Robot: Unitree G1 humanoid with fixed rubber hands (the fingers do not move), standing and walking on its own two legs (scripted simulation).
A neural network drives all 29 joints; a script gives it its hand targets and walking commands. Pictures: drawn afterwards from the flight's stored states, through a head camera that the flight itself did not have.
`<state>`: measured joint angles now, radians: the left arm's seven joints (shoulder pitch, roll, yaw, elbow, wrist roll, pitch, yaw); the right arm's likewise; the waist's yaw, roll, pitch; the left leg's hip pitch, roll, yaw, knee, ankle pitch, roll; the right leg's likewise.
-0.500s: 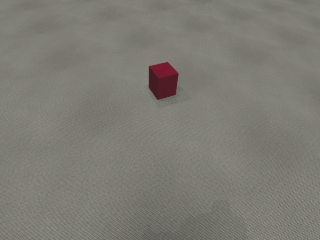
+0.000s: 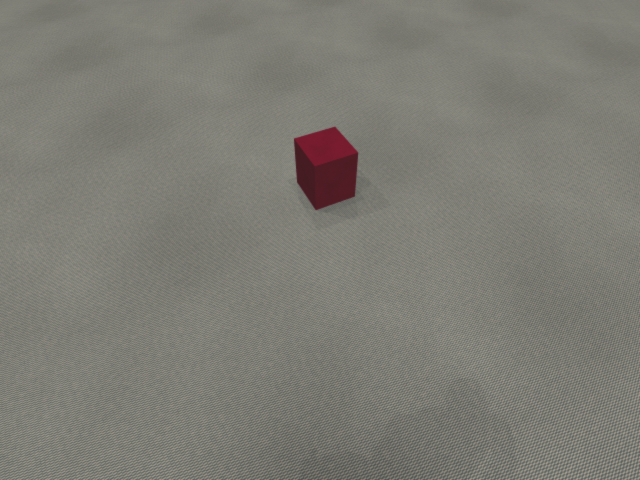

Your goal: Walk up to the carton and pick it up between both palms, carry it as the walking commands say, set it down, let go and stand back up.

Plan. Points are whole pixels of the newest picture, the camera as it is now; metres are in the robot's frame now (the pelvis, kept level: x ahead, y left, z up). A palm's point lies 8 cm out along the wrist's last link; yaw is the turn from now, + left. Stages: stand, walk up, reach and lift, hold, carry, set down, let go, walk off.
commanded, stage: walk up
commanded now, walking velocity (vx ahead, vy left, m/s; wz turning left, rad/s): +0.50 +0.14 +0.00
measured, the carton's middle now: (325, 168) +1.43 -0.04 -0.64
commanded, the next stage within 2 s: none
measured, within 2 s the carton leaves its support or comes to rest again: neither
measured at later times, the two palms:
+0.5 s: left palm (135, 419) +0.25 +0.28 -0.15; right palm (461, 363) +0.31 -0.22 -0.12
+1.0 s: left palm (161, 335) +0.36 +0.25 -0.09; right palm (441, 255) +0.54 -0.25 -0.14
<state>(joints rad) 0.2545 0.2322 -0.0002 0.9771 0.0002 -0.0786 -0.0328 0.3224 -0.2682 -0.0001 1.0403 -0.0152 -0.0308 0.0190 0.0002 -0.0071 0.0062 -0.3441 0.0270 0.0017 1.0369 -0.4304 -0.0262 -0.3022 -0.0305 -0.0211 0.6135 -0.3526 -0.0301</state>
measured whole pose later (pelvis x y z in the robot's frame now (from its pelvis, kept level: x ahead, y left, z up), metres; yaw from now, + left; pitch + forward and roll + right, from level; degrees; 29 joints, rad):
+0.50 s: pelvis +0.24 +0.04 -0.01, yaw -1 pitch +1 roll +0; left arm 0.29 0.23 0.00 0.98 0.00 -0.05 -0.01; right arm 0.20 -0.26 0.00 0.97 -0.02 -0.05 0.03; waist 0.06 -0.05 0.05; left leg -0.36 0.03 0.02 0.59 -0.25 -0.01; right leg -0.36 -0.04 -0.02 1.14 -0.46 0.00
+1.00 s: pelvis +0.44 -0.01 +0.01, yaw -1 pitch +0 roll +4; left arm 0.51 0.23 0.00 1.01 0.00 -0.06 -0.02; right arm 0.14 -0.26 0.00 0.95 -0.02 -0.01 0.04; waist 0.03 0.04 0.01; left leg -0.48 0.03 0.02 1.02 -0.32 -0.04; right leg -0.18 -0.06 -0.04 0.54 -0.36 -0.03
